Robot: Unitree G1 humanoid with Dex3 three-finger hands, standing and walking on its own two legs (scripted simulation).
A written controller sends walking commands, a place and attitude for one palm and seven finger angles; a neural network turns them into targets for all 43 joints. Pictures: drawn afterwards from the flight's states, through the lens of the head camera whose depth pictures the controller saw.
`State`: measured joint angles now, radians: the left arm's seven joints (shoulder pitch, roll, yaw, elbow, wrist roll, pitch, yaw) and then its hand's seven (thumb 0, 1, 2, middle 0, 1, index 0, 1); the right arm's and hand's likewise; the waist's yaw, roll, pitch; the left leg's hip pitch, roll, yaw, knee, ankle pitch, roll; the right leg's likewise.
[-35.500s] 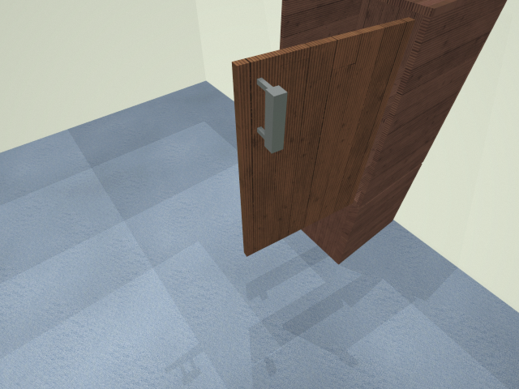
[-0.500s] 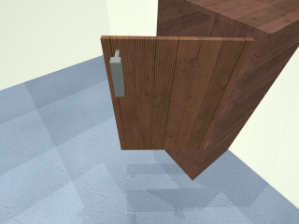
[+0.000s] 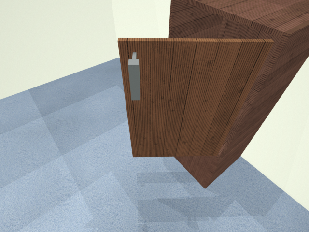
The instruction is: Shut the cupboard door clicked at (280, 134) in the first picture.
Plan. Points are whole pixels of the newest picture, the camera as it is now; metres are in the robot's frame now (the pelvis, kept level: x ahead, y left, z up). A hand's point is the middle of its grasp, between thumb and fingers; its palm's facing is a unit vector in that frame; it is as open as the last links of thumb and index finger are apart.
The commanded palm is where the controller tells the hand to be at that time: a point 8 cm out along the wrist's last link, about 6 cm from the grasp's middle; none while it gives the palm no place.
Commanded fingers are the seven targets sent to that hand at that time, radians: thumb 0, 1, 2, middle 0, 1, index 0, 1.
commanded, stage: look again from close up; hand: left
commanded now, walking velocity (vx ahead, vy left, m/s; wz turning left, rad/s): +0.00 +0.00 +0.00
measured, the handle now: (135, 76) +0.49 +0.09 +0.16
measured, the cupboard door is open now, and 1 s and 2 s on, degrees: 53 53 53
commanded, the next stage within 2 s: shuffle to correct the standing spot in 0.04 s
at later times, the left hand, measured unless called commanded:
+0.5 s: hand out of the picture -0.01 +0.14 -0.18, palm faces +0.08 -0.98 -0.19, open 7.4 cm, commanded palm none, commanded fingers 0.00 0.90 0.90 -0.20 -0.30 -0.20 -0.30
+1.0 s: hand out of the picture +0.07 +0.07 -0.18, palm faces +0.14 -0.97 -0.19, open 7.4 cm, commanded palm none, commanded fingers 0.00 0.90 0.90 -0.20 -0.30 -0.20 -0.30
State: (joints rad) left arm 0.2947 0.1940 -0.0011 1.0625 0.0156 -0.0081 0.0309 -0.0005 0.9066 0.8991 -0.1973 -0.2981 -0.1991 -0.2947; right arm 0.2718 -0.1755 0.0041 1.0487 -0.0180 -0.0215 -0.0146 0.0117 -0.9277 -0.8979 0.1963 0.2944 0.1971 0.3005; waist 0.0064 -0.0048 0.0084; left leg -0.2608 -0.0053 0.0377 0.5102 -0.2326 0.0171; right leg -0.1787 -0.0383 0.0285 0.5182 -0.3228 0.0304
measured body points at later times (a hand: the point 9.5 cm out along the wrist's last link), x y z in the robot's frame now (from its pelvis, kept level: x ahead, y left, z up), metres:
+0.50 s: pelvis +0.03 -0.04 -0.01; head +0.04 -0.03 +0.44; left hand -0.01 +0.19 -0.16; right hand +0.05 -0.26 -0.16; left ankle +0.03 +0.11 -0.73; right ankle -0.03 -0.14 -0.74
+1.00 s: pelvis +0.07 -0.11 -0.01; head +0.09 -0.09 +0.44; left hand +0.06 +0.12 -0.17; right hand +0.13 -0.34 -0.15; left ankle +0.02 -0.02 -0.69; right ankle +0.05 -0.17 -0.74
